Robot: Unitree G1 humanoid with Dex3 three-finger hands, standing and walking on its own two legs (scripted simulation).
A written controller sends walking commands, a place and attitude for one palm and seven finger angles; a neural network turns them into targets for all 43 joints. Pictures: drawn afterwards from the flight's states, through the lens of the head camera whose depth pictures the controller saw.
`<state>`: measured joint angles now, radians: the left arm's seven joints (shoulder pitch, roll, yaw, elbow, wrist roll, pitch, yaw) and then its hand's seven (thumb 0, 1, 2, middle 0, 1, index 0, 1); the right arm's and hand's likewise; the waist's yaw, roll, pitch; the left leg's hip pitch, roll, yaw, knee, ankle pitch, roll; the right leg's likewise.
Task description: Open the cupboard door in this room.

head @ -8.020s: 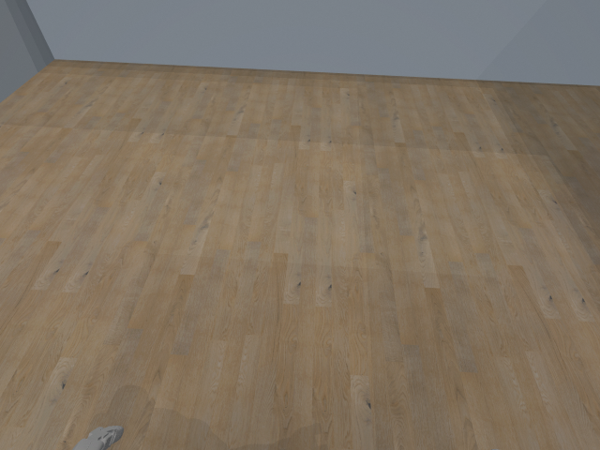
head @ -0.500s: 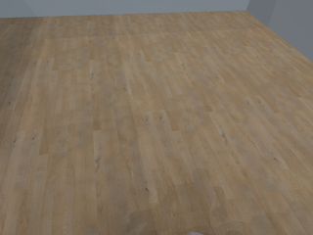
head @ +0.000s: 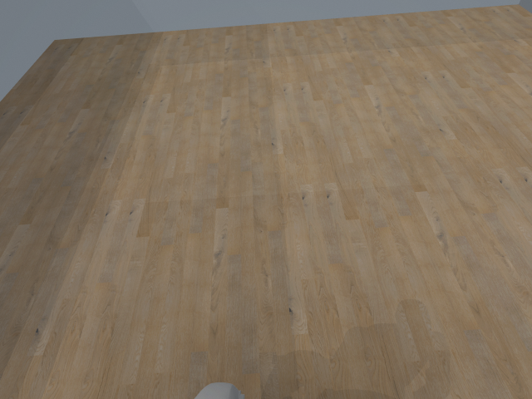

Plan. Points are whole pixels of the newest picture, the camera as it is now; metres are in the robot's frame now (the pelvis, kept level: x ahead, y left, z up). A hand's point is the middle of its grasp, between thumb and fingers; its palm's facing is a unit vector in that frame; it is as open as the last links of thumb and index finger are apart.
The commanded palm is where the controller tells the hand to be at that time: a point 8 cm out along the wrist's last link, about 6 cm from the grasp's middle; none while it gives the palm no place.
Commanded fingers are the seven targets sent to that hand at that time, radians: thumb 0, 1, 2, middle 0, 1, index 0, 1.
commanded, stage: turn or walk to find it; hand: left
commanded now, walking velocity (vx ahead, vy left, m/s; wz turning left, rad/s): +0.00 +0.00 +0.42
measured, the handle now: out of the picture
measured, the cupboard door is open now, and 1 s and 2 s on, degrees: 0 0 0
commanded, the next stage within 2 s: none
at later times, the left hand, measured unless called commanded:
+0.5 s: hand out of the picture -0.01 +0.29 -0.17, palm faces +0.22 -0.94 -0.25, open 7.4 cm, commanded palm none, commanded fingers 0.00 0.90 0.90 -0.20 -0.30 -0.20 -0.30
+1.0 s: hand out of the picture -0.06 +0.19 -0.14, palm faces +0.39 -0.87 -0.28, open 7.4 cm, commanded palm none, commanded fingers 0.00 0.90 0.90 -0.20 -0.30 -0.20 -0.30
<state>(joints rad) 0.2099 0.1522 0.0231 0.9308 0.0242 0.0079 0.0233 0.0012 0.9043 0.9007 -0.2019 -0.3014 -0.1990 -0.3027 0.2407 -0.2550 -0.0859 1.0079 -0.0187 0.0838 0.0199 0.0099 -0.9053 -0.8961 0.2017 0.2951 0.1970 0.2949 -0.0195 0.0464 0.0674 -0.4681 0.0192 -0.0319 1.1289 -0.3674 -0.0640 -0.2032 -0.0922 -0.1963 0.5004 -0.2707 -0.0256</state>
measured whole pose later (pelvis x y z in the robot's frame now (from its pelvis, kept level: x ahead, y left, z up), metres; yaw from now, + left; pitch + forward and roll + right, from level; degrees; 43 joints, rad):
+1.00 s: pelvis -0.06 -0.02 +0.00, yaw +24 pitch -1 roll +3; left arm 0.21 0.15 0.02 0.94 0.01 0.02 0.02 0.00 0.90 0.90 -0.20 -0.30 -0.20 -0.30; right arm 0.28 -0.26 -0.09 1.00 -0.02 0.08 0.02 0.01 -0.91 -0.90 0.20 0.30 0.20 0.29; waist -0.04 0.06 0.05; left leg -0.51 0.00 -0.06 1.18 -0.32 -0.06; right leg -0.19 -0.06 -0.16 0.47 -0.26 -0.05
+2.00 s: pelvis -0.10 -0.04 +0.00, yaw +49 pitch -1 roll +2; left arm 0.16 0.16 0.02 0.92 0.02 0.01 0.02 0.00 0.91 0.90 -0.20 -0.30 -0.20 -0.30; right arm 0.27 -0.25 -0.09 1.01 -0.02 0.08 0.01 0.01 -0.90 -0.90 0.20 0.30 0.20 0.30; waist -0.04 0.06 0.07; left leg -0.49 -0.03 -0.05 1.14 -0.39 -0.04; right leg -0.21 -0.07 -0.13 0.51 -0.28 -0.04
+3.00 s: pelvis -0.13 -0.05 +0.00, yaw +60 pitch -3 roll +1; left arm 0.24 0.16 0.00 1.11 0.01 0.00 0.03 0.00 0.93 0.90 -0.20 -0.30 -0.20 -0.30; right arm 0.32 -0.16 -0.02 1.16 -0.01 0.02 -0.02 0.01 -0.91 -0.90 0.20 0.29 0.20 0.29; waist -0.01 0.02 0.03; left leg -0.15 0.02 0.05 0.43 -0.23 -0.02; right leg -0.18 -0.02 -0.10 0.48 -0.26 -0.03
